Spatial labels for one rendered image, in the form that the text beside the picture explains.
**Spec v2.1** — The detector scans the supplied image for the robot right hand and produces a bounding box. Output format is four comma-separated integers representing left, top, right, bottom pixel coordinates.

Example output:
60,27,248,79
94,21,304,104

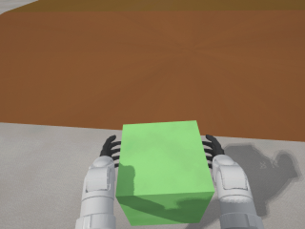
202,135,225,169

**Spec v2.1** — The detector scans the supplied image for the left robot forearm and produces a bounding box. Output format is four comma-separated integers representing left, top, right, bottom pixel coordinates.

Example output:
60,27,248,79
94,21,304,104
75,156,116,229

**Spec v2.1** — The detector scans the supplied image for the robot left hand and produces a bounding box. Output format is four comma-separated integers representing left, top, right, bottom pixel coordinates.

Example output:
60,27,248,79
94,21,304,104
100,135,121,168

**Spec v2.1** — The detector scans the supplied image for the right robot forearm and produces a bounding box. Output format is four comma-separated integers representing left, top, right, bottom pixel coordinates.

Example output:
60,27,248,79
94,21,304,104
212,155,265,229

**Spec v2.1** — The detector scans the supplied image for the carton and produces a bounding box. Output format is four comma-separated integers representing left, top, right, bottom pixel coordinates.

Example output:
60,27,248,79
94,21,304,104
115,120,215,226

